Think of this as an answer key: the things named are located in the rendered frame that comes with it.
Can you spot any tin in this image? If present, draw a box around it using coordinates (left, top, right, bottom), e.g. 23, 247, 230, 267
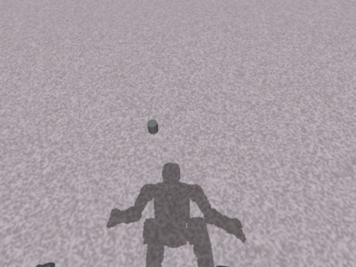
147, 120, 158, 134

